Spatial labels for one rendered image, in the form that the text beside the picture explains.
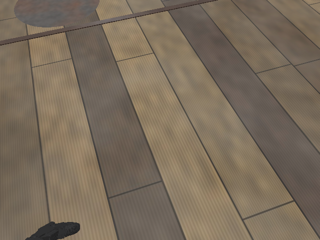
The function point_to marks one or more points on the left robot hand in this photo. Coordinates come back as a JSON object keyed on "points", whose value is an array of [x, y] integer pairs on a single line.
{"points": [[55, 231]]}

